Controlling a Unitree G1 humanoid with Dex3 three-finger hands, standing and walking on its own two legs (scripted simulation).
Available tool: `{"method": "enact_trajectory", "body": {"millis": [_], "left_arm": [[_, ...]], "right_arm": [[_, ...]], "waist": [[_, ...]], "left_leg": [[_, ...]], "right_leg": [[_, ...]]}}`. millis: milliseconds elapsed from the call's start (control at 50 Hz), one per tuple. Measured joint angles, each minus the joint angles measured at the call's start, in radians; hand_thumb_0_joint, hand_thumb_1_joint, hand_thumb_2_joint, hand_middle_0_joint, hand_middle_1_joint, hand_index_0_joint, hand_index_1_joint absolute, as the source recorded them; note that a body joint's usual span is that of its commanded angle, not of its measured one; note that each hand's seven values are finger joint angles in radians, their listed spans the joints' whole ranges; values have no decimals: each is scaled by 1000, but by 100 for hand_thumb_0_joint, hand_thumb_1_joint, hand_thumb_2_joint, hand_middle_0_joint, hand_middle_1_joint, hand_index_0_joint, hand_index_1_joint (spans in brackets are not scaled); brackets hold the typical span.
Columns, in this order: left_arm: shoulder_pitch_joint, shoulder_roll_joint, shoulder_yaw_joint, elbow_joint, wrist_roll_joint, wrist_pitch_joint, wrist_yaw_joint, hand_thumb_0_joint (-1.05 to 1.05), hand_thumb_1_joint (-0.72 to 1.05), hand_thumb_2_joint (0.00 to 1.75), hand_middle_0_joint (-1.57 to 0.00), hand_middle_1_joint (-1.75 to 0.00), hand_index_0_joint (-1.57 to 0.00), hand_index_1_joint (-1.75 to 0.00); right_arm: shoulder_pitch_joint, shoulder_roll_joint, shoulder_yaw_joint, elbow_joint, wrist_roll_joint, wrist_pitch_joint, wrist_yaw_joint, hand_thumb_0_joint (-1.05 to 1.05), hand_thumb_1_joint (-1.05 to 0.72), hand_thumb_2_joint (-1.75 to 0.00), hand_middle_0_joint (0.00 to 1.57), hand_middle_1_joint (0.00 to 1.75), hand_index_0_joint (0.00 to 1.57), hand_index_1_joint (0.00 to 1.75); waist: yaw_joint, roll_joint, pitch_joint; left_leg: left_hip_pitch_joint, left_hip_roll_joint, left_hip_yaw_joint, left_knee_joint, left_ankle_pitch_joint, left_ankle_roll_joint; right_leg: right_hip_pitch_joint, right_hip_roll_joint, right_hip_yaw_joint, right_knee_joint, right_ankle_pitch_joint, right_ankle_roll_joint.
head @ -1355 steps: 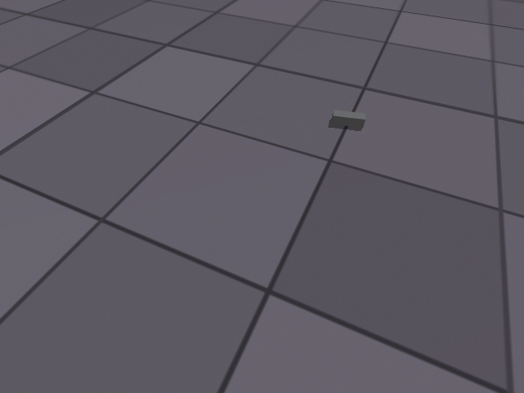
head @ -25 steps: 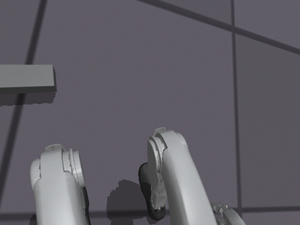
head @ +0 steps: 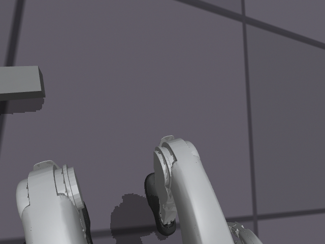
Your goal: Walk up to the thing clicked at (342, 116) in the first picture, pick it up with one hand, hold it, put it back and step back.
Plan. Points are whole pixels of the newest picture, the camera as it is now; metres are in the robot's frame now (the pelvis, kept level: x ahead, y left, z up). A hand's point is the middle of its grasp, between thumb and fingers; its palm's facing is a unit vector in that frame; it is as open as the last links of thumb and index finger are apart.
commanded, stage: rise first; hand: left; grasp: from above
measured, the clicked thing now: out of the picture +0.53 +0.32 -0.30
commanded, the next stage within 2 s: approach in 1.36 s
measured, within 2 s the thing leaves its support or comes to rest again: neither
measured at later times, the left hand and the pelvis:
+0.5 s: hand out of the picture +0.47 +0.36 -0.17, palm faces -0.45 -0.06 -0.89, open 14.2 cm; pelvis +0.00 +0.00 +0.00, yaw +0 degrees
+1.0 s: hand out of the picture +0.48 +0.35 -0.18, palm faces -0.45 -0.05 -0.89, open 14.2 cm; pelvis +0.00 +0.00 +0.00, yaw -1 degrees
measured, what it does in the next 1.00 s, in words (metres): stands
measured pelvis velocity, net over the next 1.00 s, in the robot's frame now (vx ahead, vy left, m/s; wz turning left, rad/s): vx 0.00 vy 0.00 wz -0.01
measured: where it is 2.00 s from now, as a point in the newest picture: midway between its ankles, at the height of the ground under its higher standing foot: (124, 227)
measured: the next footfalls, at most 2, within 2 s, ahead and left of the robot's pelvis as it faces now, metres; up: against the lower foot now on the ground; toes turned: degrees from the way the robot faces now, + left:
none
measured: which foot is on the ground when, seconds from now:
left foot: down 0.00-1.00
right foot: down 0.00-1.00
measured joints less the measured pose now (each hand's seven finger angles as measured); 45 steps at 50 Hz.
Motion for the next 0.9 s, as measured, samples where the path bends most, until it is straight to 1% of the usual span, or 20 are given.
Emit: {"method": "enact_trajectory", "body": {"millis": [160,300,480,900], "left_arm": [[-10,1,-12,14,10,-3,15,0,-57,104,-7,-101,-6,-101],[-19,-1,-20,20,19,9,29,0,-57,104,-7,-101,-7,-102],[-23,-10,-30,28,16,33,32,0,-56,103,-7,-102,-7,-102],[-25,-21,-42,51,16,51,52,0,-57,104,-8,-103,-7,-103]], "right_arm": [[-2,0,7,-7,3,-4,4,0,-92,-91,20,30,20,30],[-5,2,7,-9,5,-14,10,0,-92,-91,20,30,20,30],[-5,3,9,-12,7,-25,16,0,-93,-91,20,30,20,30],[16,0,24,-14,11,-47,26,0,-93,-91,20,30,20,30]], "waist": [[-5,-6,2],[-8,-12,6],[-16,-14,11],[-34,-15,20]], "left_leg": [[-4,-3,-2,4,2,1],[-9,-5,-3,7,4,2],[-8,-5,-6,9,9,4],[-12,-7,-10,10,19,2]], "right_leg": [[0,-2,-2,2,0,-1],[-3,-2,-2,4,1,0],[0,-1,-5,2,7,2],[-3,0,-9,1,18,1]]}}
